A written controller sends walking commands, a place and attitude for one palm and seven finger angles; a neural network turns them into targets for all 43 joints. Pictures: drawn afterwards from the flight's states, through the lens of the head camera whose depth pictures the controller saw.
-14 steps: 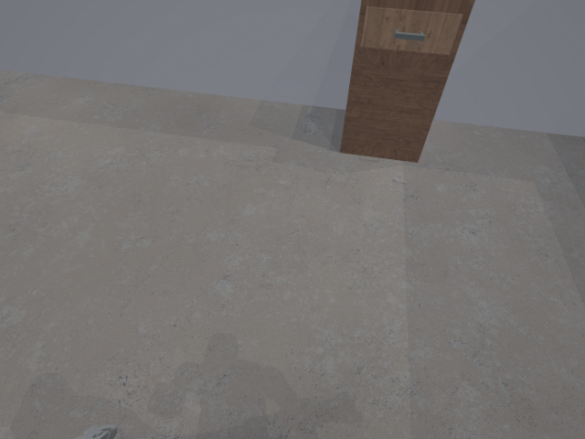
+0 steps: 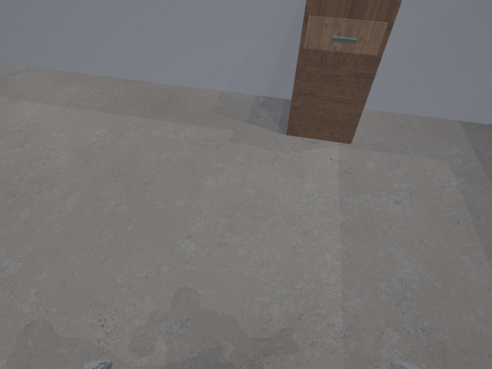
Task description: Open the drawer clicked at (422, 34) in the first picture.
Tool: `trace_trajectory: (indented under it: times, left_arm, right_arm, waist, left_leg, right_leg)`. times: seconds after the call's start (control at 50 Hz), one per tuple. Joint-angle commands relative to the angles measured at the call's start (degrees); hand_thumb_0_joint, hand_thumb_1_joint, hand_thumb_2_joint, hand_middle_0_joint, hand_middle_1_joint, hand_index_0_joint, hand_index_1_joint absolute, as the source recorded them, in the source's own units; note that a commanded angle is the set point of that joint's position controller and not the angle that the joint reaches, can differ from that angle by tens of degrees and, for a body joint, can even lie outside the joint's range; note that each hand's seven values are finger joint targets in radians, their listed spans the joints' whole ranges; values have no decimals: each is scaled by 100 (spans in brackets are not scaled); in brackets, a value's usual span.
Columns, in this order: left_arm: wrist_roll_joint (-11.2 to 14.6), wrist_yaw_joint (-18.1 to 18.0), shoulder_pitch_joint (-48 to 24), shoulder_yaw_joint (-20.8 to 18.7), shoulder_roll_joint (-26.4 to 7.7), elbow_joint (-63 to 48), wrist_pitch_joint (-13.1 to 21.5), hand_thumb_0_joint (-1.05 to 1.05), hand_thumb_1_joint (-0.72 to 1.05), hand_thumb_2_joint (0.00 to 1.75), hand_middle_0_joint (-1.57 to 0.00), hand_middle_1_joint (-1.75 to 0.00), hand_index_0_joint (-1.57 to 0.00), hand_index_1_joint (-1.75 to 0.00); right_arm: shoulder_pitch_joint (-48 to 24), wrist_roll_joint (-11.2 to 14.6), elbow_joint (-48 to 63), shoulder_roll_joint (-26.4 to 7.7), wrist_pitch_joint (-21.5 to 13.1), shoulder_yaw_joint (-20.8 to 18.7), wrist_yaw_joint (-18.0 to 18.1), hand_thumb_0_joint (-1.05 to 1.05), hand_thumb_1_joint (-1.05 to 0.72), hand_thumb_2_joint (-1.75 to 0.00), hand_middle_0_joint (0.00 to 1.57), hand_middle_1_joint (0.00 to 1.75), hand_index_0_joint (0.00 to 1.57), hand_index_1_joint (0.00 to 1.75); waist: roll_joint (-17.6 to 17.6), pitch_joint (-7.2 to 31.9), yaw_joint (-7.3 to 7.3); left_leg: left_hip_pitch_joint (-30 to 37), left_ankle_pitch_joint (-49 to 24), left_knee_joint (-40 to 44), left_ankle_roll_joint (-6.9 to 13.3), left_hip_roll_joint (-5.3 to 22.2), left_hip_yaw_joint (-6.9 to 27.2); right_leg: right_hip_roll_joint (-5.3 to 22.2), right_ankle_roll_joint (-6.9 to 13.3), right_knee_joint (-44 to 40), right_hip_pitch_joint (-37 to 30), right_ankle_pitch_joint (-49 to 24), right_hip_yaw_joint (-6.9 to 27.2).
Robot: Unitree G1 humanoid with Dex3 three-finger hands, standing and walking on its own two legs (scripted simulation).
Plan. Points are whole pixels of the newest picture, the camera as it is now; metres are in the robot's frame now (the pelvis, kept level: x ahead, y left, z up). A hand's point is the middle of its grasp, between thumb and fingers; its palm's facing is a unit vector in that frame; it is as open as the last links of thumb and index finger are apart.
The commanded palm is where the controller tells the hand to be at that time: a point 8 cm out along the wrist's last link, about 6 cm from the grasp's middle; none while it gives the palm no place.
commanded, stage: stand and wait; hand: left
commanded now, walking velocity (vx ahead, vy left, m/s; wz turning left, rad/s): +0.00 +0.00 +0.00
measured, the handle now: (344, 38) +1.65 -0.40 -0.10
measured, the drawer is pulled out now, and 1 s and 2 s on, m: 0.00 0.00 0.00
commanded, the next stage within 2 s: look at it before walking up in 0.56 s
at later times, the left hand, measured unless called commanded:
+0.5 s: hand out of the picture +0.05 +0.24 -0.15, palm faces -0.03 -0.94 -0.33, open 7.4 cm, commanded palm none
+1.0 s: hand out of the picture +0.05 +0.24 -0.15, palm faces -0.04 -0.95 -0.32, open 7.4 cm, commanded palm none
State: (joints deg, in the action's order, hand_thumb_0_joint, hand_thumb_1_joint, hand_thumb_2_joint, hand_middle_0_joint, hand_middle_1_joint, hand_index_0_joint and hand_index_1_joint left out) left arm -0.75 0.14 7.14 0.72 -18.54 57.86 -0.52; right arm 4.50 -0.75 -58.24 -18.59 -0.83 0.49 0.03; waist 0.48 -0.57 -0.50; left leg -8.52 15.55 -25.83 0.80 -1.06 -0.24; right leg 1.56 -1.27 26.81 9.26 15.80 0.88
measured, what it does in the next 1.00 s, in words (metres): stands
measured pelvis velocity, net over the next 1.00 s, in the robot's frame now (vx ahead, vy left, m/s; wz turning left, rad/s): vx -0.02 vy -0.01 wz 0.00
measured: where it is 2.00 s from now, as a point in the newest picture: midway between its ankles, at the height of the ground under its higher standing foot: outside the picture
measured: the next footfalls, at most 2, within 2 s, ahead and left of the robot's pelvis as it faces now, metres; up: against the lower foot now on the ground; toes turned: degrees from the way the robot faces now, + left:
none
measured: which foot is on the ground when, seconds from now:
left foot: down 0.00-1.00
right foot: down 0.00-1.00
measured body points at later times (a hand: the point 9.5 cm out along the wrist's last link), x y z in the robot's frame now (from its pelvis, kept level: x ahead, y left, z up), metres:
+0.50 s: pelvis -0.02 -0.01 +0.00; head -0.02 -0.01 +0.45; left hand +0.05 +0.29 -0.13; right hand +0.05 -0.31 -0.13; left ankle -0.02 +0.11 -0.74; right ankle -0.01 -0.13 -0.74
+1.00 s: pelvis -0.02 -0.01 +0.01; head -0.02 +0.00 +0.45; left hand +0.05 +0.29 -0.13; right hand +0.05 -0.30 -0.13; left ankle -0.02 +0.11 -0.74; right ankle -0.01 -0.13 -0.74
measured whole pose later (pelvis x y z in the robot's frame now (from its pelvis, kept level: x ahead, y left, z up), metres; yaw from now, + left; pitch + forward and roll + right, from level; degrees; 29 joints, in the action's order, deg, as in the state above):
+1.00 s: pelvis -0.02 -0.01 +0.01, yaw +0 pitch -2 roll +0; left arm -0.8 0.4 8.2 0.6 -19.4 61.9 -0.1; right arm 7.0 -0.3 -63.7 -19.4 -0.6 0.4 -0.4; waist 0.5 -1.9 -0.1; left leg -8.7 11.5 -22.1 0.2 -0.3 -0.1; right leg 0.8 -0.8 22.5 9.2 11.4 0.7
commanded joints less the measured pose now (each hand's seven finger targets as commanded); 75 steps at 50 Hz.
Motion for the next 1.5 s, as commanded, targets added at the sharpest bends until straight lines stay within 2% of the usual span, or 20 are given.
trace_trajectory:
  times: [0.0,0.18,0.3,0.4,0.5,0.6,0.94,1.08,1.24,1.28,1.3,1.34,1.36,1.4,1.42,1.44,1.46,1.48]
  left_arm:
    - [13,-107,-241,-289,-1255,-337,182,0,90,90,-20,-30,-20,-30]
    - [27,-96,-194,-276,-1268,-148,195,0,90,90,-20,-30,-20,-30]
    - [23,-86,-189,-264,-1296,-39,184,0,90,90,-20,-30,-20,-30]
    - [21,-81,-182,-253,-1297,14,188,0,90,90,-20,-30,-20,-30]
    - [14,-74,-166,-244,-1297,48,184,0,90,90,-20,-30,-20,-30]
    - [12,-76,-141,-246,-1284,55,194,0,90,90,-20,-30,-20,-30]
    - [4,-70,-141,-238,-1266,67,197,0,90,90,-20,-30,-20,-30]
    - [10,-76,-140,-234,-1273,88,204,0,90,90,-20,-30,-20,-30]
    - [5,-73,-153,-233,-1277,113,196,0,90,90,-20,-30,-20,-30]
    - [9,-81,138,-135,-734,209,88,0,90,90,-20,-30,-20,-30]
    - [-8,-72,294,-126,-595,213,23,0,90,90,-20,-30,-20,-30]
    - [-42,2,380,-179,-581,77,-51,0,90,90,-20,-30,-20,-30]
    - [-56,41,417,-216,-567,-6,-62,0,90,90,-20,-30,-20,-30]
    - [-64,102,541,-272,-450,-194,-46,0,90,90,-20,-30,-20,-30]
    - [-65,126,529,-299,-342,-289,-23,0,90,90,-20,-30,-20,-30]
    - [-66,153,469,-322,-250,-392,4,0,90,90,-20,-30,-20,-30]
    - [-64,175,406,-352,-195,-473,36,0,90,90,-20,-30,-20,-30]
    - [-62,195,529,-381,-113,-473,62,0,90,90,-20,-30,-20,-30]
  right_arm:
    - [-268,1,303,-1231,-121,-322,89,0,-90,-90,20,30,20,30]
    - [-195,14,82,-1251,-117,-292,84,0,-90,-90,20,30,20,30]
    - [-139,29,-45,-1282,-97,-266,68,0,-90,-90,20,30,20,30]
    - [-76,30,-120,-1294,-99,-268,58,0,-90,-90,20,30,20,30]
    - [-63,29,-159,-1293,-92,-270,48,0,-90,-90,20,30,20,30]
    - [-34,34,-187,-1289,-110,-267,48,0,-90,-90,20,30,20,30]
    - [-66,31,-197,-1268,-103,-270,39,0,-90,-90,20,30,20,30]
    - [-66,42,-199,-1292,-127,-262,51,0,-90,-90,20,30,20,30]
    - [-116,40,-195,-1303,-111,-258,52,0,-90,-90,20,30,20,30]
    - [184,-2,-308,-763,-40,-140,47,0,-90,-90,20,30,20,30]
    - [363,-19,-316,-636,2,-131,45,0,-90,-90,20,30,20,30]
    - [451,-41,-229,-735,51,-203,48,0,-90,-90,20,30,20,30]
    - [502,-47,-163,-816,57,-248,54,0,-90,-90,20,30,20,30]
    - [690,-34,-22,-1023,34,-378,70,0,-90,-90,20,30,20,30]
    - [767,-25,27,-1066,-6,-434,81,0,-90,-90,20,30,20,30]
    - [843,-33,68,-1028,-43,-465,85,0,-90,-90,20,30,20,30]
    - [898,-47,82,-958,-73,-469,89,0,-90,-90,20,30,20,30]
    - [857,-57,109,-881,-87,-469,92,0,-90,-90,20,30,20,30]
  waist:
    - [-19,405,47]
    - [9,349,50]
    - [-22,133,34]
    - [24,166,43]
    - [17,35,32]
    - [20,142,38]
    - [-6,89,38]
    - [-58,282,38]
    - [-74,152,39]
    - [-37,255,50]
    - [-44,251,58]
    - [-235,-204,62]
    - [-341,-380,75]
    - [-739,-495,113]
    - [-919,-481,136]
    - [-965,-446,159]
    - [-937,-496,169]
    - [-865,-475,85]
  left_leg:
    - [117,-1591,395,159,711,519]
    - [126,-1375,536,127,732,538]
    - [-17,-950,688,120,729,606]
    - [11,-837,743,116,746,631]
    - [-75,-622,793,110,735,638]
    - [-26,-744,787,113,751,661]
    - [-13,-755,813,101,754,672]
    - [118,-1179,796,105,796,656]
    - [122,-1073,856,95,789,650]
    - [233,-629,717,5,798,460]
    - [270,-130,665,2,815,420]
    - [16,1035,838,101,966,518]
    - [-91,1449,942,179,1078,640]
    - [61,1852,1206,496,1588,1152]
    - [223,1528,1256,720,1924,1300]
    - [388,960,1173,871,2081,1223]
    - [350,402,1010,889,2100,1015]
    - [135,-22,753,807,2038,709]
  right_leg:
    - [519,309,-399,-113,-1505,408]
    - [547,319,-578,-156,-1410,485]
    - [526,311,-744,-69,-902,533]
    - [522,308,-810,-33,-705,556]
    - [517,303,-882,88,-438,591]
    - [521,304,-859,44,-561,585]
    - [527,288,-912,89,-562,583]
    - [542,279,-812,-116,-1055,501]
    - [529,272,-875,-57,-969,513]
    - [449,213,-783,36,-551,529]
    - [367,218,-673,212,-48,558]
    - [147,250,-458,745,785,555]
    - [17,263,-228,961,956,519]
    - [-282,229,724,1471,885,132]
    - [-287,184,1284,1691,903,-128]
    - [-149,162,1534,1869,1145,-174]
    - [-40,156,1541,1834,1288,-228]
    - [-2,162,1359,1487,1195,-319]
